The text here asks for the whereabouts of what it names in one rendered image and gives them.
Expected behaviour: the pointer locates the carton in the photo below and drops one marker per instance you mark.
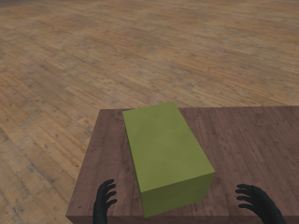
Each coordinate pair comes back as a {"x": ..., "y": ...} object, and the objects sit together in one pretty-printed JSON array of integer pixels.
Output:
[{"x": 171, "y": 168}]

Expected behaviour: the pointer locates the pedestal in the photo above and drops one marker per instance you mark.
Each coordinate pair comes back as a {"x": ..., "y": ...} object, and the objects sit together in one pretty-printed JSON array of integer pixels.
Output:
[{"x": 252, "y": 145}]

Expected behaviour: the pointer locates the robot right hand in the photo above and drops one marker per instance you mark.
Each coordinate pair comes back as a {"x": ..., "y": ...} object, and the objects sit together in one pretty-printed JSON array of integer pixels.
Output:
[{"x": 262, "y": 206}]

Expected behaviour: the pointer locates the robot left hand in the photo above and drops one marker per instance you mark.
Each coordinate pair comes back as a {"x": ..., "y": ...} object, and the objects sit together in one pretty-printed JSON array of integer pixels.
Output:
[{"x": 101, "y": 205}]

